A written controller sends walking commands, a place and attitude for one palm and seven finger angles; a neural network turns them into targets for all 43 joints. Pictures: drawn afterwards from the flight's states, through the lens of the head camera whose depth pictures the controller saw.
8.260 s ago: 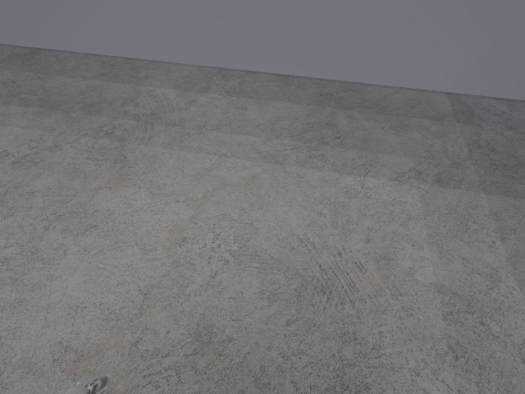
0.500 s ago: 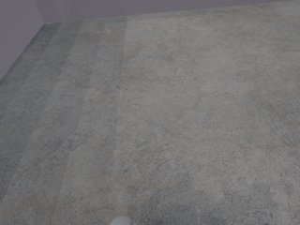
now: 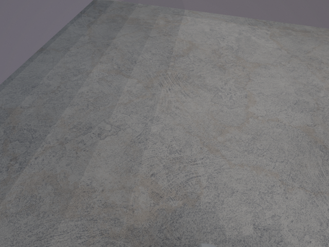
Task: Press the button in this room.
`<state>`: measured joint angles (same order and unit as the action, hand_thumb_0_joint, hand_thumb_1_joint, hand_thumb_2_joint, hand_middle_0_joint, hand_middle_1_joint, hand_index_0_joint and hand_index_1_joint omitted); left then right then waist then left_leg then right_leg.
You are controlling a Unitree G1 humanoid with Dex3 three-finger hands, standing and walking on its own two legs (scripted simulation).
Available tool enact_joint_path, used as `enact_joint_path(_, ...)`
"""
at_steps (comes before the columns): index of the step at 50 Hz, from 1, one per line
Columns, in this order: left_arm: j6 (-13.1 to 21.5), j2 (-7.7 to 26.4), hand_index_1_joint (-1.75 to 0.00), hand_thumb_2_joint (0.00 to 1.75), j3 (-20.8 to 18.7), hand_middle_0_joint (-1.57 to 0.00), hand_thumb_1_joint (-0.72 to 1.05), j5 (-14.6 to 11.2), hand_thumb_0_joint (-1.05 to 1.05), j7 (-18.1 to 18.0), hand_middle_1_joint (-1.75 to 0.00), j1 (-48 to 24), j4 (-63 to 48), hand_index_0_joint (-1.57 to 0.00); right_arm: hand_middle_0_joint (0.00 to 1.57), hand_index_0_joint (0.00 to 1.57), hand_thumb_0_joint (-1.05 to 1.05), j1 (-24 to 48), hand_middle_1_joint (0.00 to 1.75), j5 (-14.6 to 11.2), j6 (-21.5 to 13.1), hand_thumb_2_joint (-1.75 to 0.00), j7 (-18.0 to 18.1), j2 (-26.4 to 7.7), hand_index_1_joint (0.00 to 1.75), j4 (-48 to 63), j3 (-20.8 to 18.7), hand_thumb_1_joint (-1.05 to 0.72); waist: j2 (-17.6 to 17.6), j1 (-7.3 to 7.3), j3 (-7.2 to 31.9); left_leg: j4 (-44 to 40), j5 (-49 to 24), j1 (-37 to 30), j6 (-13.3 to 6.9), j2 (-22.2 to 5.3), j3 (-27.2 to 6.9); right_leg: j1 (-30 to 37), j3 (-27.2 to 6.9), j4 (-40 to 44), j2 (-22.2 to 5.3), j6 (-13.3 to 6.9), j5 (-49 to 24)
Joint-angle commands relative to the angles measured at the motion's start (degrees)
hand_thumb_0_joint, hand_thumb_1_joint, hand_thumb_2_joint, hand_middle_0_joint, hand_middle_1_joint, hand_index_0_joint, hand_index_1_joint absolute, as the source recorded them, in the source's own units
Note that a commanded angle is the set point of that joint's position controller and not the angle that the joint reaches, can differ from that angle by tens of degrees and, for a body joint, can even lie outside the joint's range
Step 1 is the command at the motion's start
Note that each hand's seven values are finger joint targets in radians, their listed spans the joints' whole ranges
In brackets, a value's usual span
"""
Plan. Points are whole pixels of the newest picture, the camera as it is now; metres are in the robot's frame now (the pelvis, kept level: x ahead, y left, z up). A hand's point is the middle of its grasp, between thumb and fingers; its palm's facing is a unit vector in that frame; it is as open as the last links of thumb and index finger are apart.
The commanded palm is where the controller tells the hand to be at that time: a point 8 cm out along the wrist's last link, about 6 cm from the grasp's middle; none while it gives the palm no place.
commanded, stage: turn or walk to find it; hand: left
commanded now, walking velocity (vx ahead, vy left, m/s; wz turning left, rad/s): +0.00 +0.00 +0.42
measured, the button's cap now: out of the picture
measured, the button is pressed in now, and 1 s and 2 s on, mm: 0 0 0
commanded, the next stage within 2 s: none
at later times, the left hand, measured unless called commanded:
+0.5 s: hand out of the picture +0.00 +0.15 -0.16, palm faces +0.25 -0.93 -0.26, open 7.4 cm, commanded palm none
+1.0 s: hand out of the picture -0.08 +0.23 -0.17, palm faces +0.45 -0.86 -0.25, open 7.4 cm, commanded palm none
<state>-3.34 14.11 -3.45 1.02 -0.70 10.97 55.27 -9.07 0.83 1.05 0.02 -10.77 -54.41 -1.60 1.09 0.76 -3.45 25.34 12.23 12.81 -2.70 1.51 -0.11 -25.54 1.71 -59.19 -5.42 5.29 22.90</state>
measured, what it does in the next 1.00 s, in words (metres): steps on the spot, turning left: right foot, then left foot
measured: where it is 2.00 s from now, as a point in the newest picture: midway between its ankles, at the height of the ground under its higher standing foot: outside the picture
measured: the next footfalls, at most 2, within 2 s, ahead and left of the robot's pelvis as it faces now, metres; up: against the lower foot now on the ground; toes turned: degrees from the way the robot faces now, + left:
right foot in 0.20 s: +0.02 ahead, -0.15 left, +0.00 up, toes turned +2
left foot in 0.66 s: -0.06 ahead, +0.10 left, +0.00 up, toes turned +24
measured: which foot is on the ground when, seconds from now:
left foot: down 0.00-0.22, up 0.24-0.64, down 0.66-1.00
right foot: up 0.00-0.18, down 0.20-0.68, up 0.70-1.00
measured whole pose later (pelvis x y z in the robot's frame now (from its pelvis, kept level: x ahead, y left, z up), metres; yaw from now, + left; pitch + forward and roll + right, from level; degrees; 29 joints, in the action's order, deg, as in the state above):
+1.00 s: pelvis -0.07 +0.00 +0.00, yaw +25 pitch +0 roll -1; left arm -3.4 14.5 -3.5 0.9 -0.9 9.7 55.0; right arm -10.6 0.8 0.6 0.1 -10.3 -54.3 -1.7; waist 1.4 0.3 -3.2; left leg 24.5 12.3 11.8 -2.9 2.1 -0.6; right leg -25.8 1.2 -60.0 -5.4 6.0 22.1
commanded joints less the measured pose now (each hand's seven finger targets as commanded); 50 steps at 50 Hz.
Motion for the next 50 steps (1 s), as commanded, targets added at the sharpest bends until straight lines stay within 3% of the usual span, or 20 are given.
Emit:
enact_joint_path(1, 1.4, 3.1, -0.3, 0.9, -0.6, -0.2, 0.9, -0.3, 0.0, -0.4, -0.3, -2.9, -5.6, -0.2, 0.2, 0.2, 0.0, -4.7, 0.3, 0.5, -0.4, -0.9, 0.9, -12.2, 0.3, 2.2, -3.9, -0.9, -8.3, -2.93, 4.8, -6.4, -20.1, -7.4, -7.6, -15.5, -16.2, -2.6, -0.6, 6.3, 0.6, -0.2, 3.0)
enact_joint_path(5, 1.8, 2.5, -0.3, 0.9, -0.4, -0.2, 0.9, -0.6, 0.0, -0.5, -0.3, -2.3, -6.2, -0.2, 0.2, 0.2, 0.0, -3.8, 0.3, 0.8, 0.0, -0.9, 0.7, -12.3, 0.3, 2.7, -4.3, -0.9, -10.7, -2.4, 5.8, -4.5, -21.6, -3.8, -6.9, -13.8, -18.1, 4.5, 0.4, 16.8, 2.8, -1.0, 2.4)
enact_joint_path(8, 2.6, 3.3, -0.3, 0.9, -0.6, -0.2, 0.9, -0.8, 0.0, -0.7, -0.3, 2.7, -5.1, -0.2, 0.2, 0.2, 0.0, -2.6, 0.3, 0.4, 0.2, -0.9, 0.5, -11.6, 0.3, 3.3, -4.4, -0.9, -8.3, 0.2, 8.0, -0.4, -18.0, 1.6, -4.2, -10.8, -17.8, 15.5, 1.1, 32.4, 3.5, -1.6, -8.1)
enact_joint_path(9, 3.2, 5.1, -0.3, 0.9, -1.0, -0.2, 0.9, -0.5, 0.0, -1.0, -0.3, 4.3, -4.7, -0.2, 0.2, 0.2, 0.0, -2.9, 0.3, 0.0, 0.2, -0.9, 0.3, -10.0, 0.3, 3.4, -4.3, -0.9, -4.4, 0.99, 8.9, 3.2, -11.2, 7.4, -1.4, -8.0, -15.7, 23.3, -1.5, 39.1, 0.1, -2.3, -12.5)
enact_joint_path(10, 3.7, 9.8, -0.3, 0.9, -2.0, -0.2, 0.9, 0.3, 0.0, -1.4, -0.3, 5.9, -4.6, -0.2, 0.2, 0.2, 0.0, -3.3, 0.3, -0.5, 0.1, -0.9, -0.1, -6.5, 0.3, 4.3, -3.8, -0.9, 9.3, 1.73, 9.8, 13.1, 4.1, 17.9, 2.6, -1.2, -7.8, 30.6, -13.3, 42.3, -12.4, -6.3, -14.3)
enact_joint_path(11, 3.7, 12.5, -0.3, 0.9, -2.3, -0.2, 0.9, 0.5, 0.0, -1.5, -0.3, 5.4, -5.4, -0.2, 0.2, 0.2, 0.0, -1.9, 0.3, -0.1, 0.3, -0.9, 0.1, -6.4, 0.3, 5.7, -3.8, -0.9, 15.4, 2.37, 7.3, 25.2, 20.9, 21.5, 4.4, 2.5, -3.4, 25.0, -21.1, 43.3, -22.3, -12.5, -21.2)
enact_joint_path(12, 3.2, 11.4, -0.3, 0.9, -2.0, -0.2, 0.9, 0.2, 0.0, -1.7, -0.3, 3.6, -6.4, -0.2, 0.2, 0.2, 0.0, -1.3, 0.3, 0.2, 1.1, -0.9, -0.1, -8.2, 0.3, 5.6, -4.5, -0.9, 8.8, 1.69, 5.3, 34.0, 19.9, 19.1, 4.1, 0.3, -5.3, 17.6, -17.2, 43.7, -22.7, -14.9, -19.2)
enact_joint_path(13, 3.6, 8.9, -0.3, 0.9, -2.1, -0.2, 0.9, 0.0, 0.0, -1.9, -0.3, -0.3, -7.0, -0.2, 0.2, 0.2, 0.0, -2.7, 0.3, 0.6, 1.9, -0.9, -0.2, -8.0, 0.3, 3.9, -4.6, -0.9, 11.7, -0.15, 3.4, 38.6, 17.1, 19.8, 4.2, -1.1, -6.5, 14.4, -14.4, 45.0, -18.9, -13.9, -13.8)
enact_joint_path(16, 3.8, 5.5, -0.3, 0.9, -0.7, -0.2, 0.9, -0.2, 0.0, -1.3, -0.3, -4.1, -7.7, -0.2, 0.2, 0.2, 0.0, -6.3, 0.3, 0.7, 2.5, -0.9, -0.9, -7.2, 0.3, 0.9, -4.6, -0.9, 7.9, -2.69, -0.7, 45.5, 8.4, 19.9, 5.5, -2.0, -3.6, 12.2, -4.2, 43.6, -11.9, -10.5, -14.5)
enact_joint_path(21, 4.0, 6.0, -0.3, 0.9, -1.0, -0.2, 0.9, 0.2, 0.0, -1.5, -0.3, 0.4, -6.0, -0.2, 0.2, 0.2, 0.0, -4.4, 0.3, 0.5, 2.5, -0.9, -0.9, -6.8, 0.3, 1.0, -4.1, -0.9, 8.8, -0.85, 0.7, 41.0, 8.2, 19.4, 7.1, -3.8, -1.3, 16.5, -1.1, 42.3, -13.2, -11.6, -18.2)
enact_joint_path(27, 3.6, 8.7, -0.3, 0.9, -2.0, -0.2, 0.9, 0.9, 0.0, -1.2, -0.3, 4.7, -3.6, -0.2, 0.2, 0.2, 0.0, 1.2, 0.3, -0.2, 1.6, -0.9, -0.8, -5.3, 0.3, 2.6, -2.9, -0.9, 10.5, 2.11, 2.6, 22.4, 14.8, 13.2, 6.7, -4.0, 3.0, 20.4, 0.4, 37.4, -15.7, -13.3, -29.7)
enact_joint_path(29, 3.4, 9.7, -0.3, 0.9, -2.3, -0.2, 0.9, 0.9, 0.0, -1.1, -0.3, 4.9, -3.3, -0.2, 0.2, 0.2, 0.0, -0.2, 0.3, -0.4, 0.9, -0.9, -0.6, -5.1, 0.3, 2.4, -2.6, -0.9, 10.9, 1.78, 5.2, 15.4, 13.4, 9.6, 6.1, -3.0, 4.8, 22.1, 1.7, 33.9, -15.5, -12.8, -34.7)
enact_joint_path(31, 3.1, 9.8, -0.3, 0.9, -2.3, -0.2, 0.9, 0.4, 0.0, -1.0, -0.3, 4.1, -3.0, -0.2, 0.2, 0.2, 0.0, -3.1, 0.3, -0.3, 0.5, -0.9, -0.5, -5.8, 0.3, 1.6, -2.6, -0.9, 9.9, -0.27, 6.7, 5.6, 4.9, 2.2, 5.4, -2.6, 5.9, 18.9, 4.3, 29.7, -14.4, -9.8, -32.3)
enact_joint_path(32, 2.7, 8.8, -0.3, 0.9, -2.1, -0.2, 0.9, 0.0, 0.0, -0.8, -0.3, 3.6, -3.0, -0.2, 0.2, 0.2, 0.0, -5.1, 0.3, -0.3, 0.0, -0.9, -0.6, -7.4, 0.3, 1.2, -3.0, -0.9, 4.4, -1.6, 7.9, -2.0, -2.9, -4.7, 4.7, -3.7, 4.1, 14.7, 6.4, 24.1, -12.6, -7.1, -27.9)
enact_joint_path(33, 2.2, 5.9, -0.3, 0.9, -1.7, -0.2, 0.9, -0.5, 0.0, -0.7, -0.3, 4.9, -4.4, -0.2, 0.2, 0.2, 0.0, -7.2, 0.3, 0.1, -0.7, -0.9, -0.4, -12.7, 0.3, 1.4, -4.1, -0.9, -9.2, -2.64, 10.3, -5.8, -15.7, -13.4, 0.5, -14.9, -10.4, 3.1, 9.3, 13.3, -6.4, -3.0, -10.8)
enact_joint_path(34, 1.9, 2.6, -0.3, 0.9, -0.3, -0.2, 0.9, -0.3, 0.0, -0.6, -0.3, 2.3, -6.5, -0.2, 0.2, 0.2, 0.0, -9.8, 0.3, 0.1, -0.5, -0.9, 0.0, -17.1, 0.3, 0.8, -5.1, -0.9, -19.3, -4.12, 8.9, -5.7, -36.0, -15.0, -5.7, -24.7, -20.6, -6.7, 7.0, 3.9, -1.5, -0.5, 14.9)
enact_joint_path(35, 1.4, 3.9, -0.3, 0.9, -0.3, -0.2, 0.9, -0.1, 0.0, -0.8, -0.3, -0.1, -6.5, -0.2, 0.2, 0.2, 0.0, -10.7, 0.3, 0.2, -0.1, -0.9, 0.4, -17.0, 0.3, 0.0, -5.0, -0.9, -13.2, -4.94, 9.1, -4.1, -36.4, -12.5, -8.6, -25.9, -17.1, -5.1, 2.6, -1.6, -2.1, -1.5, 14.2)
enact_joint_path(36, 0.9, 3.4, -0.3, 0.9, -0.5, -0.2, 0.9, 0.0, 0.0, -1.1, -0.3, -1.9, -5.5, -0.2, 0.2, 0.2, 0.0, -9.2, 0.3, 0.4, -0.5, -0.9, 1.0, -14.8, 0.3, -0.2, -4.4, -0.9, -16.9, -4.65, 7.2, -5.1, -35.1, -9.0, -6.8, -21.8, -15.3, -5.4, 0.1, -3.1, -2.5, -1.4, 10.9)
enact_joint_path(40, 1.4, 4.3, -0.3, 0.9, -1.0, -0.2, 0.9, -0.2, 0.0, 0.0, -0.3, 0.6, -3.1, -0.2, 0.2, 0.2, 0.0, -2.7, 0.3, 0.1, -0.9, -0.9, 1.3, -11.8, 0.3, 2.1, -3.2, -0.9, -9.8, -1.38, 5.0, -4.7, -32.3, -8.8, -4.7, -15.2, -8.8, -6.0, 0.2, -7.0, -1.2, -0.5, 0.4)
enact_joint_path(50, 1.3, 3.5, -0.3, 0.9, -0.7, -0.2, 0.9, -0.3, 0.0, -0.5, -0.3, -3.5, -5.6, -0.2, 0.2, 0.2, 0.0, -6.1, 0.3, 0.4, -0.7, -0.9, 1.1, -11.6, 0.3, 2.1, -3.7, -0.9, -9.2, -2.74, 4.5, -6.2, -25.1, -8.6, -7.2, -15.6, -15.6, -4.3, -1.2, 3.0, 0.0, 0.3, 1.4)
